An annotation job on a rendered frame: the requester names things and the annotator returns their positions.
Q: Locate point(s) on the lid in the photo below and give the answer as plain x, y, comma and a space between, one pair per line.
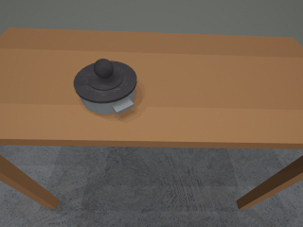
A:
94, 89

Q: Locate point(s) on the table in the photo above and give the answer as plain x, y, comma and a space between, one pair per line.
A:
192, 91

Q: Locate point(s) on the pot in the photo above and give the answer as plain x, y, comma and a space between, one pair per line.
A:
117, 107

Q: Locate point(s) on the knob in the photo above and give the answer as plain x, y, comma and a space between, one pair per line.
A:
103, 68

